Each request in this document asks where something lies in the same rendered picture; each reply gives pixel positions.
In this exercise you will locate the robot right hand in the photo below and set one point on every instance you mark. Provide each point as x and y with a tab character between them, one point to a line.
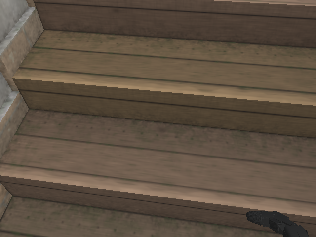
277	222

